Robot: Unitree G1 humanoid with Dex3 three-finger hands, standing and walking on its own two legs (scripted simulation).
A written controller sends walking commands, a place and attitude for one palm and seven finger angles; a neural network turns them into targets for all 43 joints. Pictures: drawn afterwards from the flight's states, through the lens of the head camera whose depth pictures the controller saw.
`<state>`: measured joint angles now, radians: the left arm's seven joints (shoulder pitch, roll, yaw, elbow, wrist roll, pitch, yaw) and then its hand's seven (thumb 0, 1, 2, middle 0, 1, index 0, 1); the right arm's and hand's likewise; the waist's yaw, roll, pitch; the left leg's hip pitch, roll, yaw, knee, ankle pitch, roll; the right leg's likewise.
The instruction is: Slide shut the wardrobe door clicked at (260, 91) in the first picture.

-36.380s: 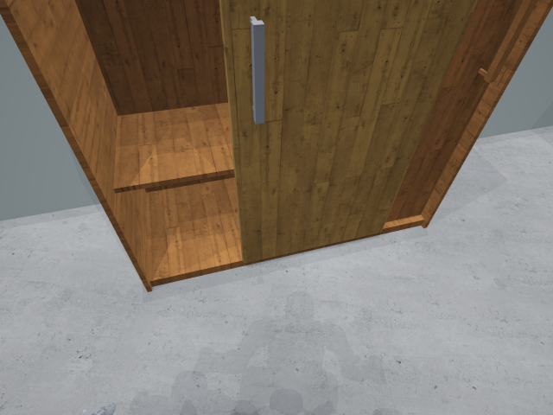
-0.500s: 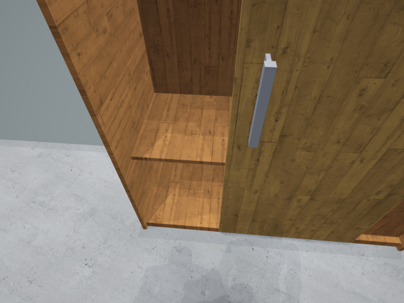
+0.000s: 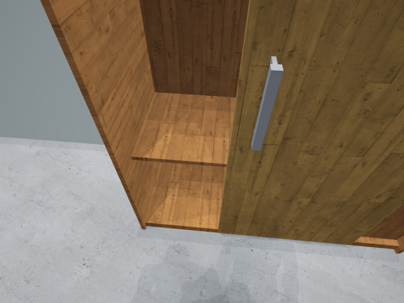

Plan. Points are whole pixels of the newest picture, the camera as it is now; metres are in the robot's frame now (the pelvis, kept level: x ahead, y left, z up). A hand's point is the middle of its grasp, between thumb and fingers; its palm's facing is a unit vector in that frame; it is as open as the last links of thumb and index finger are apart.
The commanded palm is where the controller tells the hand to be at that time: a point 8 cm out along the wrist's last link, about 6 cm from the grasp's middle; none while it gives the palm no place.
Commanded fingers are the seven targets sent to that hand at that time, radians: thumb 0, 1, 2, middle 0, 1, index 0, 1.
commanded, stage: raise the hand with hooked fingers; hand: right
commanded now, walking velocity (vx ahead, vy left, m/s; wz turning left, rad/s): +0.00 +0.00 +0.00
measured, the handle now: (264, 107) +0.52 -0.11 +0.11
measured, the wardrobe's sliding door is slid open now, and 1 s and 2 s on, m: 0.38 0.38 0.38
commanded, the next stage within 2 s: none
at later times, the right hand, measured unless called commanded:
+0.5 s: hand out of the picture +0.13 -0.16 -0.04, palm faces +0.07 +1.00 +0.03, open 8.5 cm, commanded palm +0.12 -0.23 -0.02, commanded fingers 0.00 -0.39 -0.68 0.24 0.63 0.24 0.63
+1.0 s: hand (350, 273) +0.18 -0.22 +0.05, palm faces +0.12 +0.99 -0.06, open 11.6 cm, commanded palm +0.15 -0.27 +0.05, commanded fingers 0.00 0.20 -0.43 0.28 1.00 0.28 1.00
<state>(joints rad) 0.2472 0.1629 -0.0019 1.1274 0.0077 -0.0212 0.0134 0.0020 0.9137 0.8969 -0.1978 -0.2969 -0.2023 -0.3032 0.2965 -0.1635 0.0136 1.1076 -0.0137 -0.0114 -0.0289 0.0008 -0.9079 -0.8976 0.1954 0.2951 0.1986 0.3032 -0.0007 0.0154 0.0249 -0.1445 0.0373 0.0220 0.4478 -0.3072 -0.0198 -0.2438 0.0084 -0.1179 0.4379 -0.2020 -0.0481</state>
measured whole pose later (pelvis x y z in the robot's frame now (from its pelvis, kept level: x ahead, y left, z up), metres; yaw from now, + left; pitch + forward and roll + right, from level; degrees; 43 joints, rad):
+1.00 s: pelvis -0.03 +0.03 -0.04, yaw -2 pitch +7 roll +1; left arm 0.32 0.24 0.00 0.64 -0.04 -0.26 0.06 0.01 0.90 0.90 -0.20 -0.30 -0.21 -0.30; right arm 0.32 -0.30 -0.36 0.03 0.39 -0.27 0.37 0.00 -0.03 -0.52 0.26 0.86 0.26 0.87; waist 0.00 -0.05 -0.08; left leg -0.50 -0.01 0.09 0.83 -0.45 0.02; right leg -0.64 -0.05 -0.04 0.84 -0.33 -0.01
